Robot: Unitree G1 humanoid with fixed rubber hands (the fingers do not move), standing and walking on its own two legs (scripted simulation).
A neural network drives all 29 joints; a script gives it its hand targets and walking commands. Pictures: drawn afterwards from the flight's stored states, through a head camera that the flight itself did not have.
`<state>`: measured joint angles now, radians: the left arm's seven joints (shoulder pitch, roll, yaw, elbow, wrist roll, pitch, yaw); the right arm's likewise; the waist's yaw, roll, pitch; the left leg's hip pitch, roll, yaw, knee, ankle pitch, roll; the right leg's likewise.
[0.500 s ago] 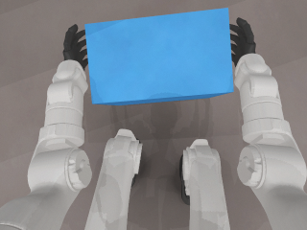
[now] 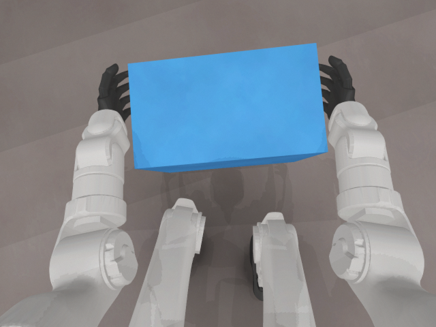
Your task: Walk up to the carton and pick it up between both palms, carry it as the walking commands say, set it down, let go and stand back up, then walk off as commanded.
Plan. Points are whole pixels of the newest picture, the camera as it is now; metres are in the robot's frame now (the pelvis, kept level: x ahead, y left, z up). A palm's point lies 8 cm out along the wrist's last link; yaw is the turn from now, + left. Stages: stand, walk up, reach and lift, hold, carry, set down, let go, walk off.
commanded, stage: reach and lift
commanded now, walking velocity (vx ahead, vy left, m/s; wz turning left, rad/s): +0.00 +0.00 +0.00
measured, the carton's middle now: (226, 122) +0.47 +0.04 -0.15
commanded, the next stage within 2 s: none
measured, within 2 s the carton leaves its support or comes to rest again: neither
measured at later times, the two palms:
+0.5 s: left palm (90, 106) +0.43 +0.23 +0.00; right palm (362, 96) +0.48 -0.15 -0.01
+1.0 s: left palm (55, 95) +0.41 +0.23 +0.07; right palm (398, 82) +0.47 -0.15 +0.07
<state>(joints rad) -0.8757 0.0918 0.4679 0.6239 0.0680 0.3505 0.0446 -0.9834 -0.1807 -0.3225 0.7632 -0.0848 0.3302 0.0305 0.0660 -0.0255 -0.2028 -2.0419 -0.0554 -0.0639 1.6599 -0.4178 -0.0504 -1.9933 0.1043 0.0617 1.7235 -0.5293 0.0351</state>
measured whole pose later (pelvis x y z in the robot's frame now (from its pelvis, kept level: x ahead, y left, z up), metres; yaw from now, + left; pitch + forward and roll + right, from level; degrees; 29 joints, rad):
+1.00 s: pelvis +0.04 +0.00 +0.13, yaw +0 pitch +38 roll +0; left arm -0.59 0.02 0.45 0.58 0.11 0.33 0.01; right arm -0.68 -0.08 -0.32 0.67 -0.14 0.32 0.04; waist 0.07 -0.03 -0.27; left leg -1.50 -0.06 -0.09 1.22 -0.37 -0.05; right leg -1.45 0.10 0.08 1.27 -0.46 0.01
